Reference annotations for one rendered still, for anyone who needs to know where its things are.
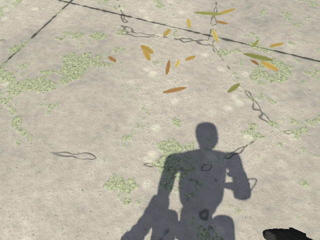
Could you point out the robot right hand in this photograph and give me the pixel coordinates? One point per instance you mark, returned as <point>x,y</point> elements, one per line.
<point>284,234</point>

